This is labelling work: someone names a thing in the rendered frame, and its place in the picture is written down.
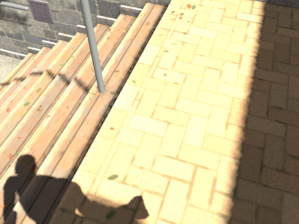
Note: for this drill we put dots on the stairs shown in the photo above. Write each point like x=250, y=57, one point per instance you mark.
x=51, y=111

